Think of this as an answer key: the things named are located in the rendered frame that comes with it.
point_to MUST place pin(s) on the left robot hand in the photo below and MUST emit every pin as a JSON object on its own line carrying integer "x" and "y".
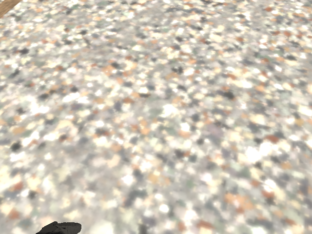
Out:
{"x": 61, "y": 228}

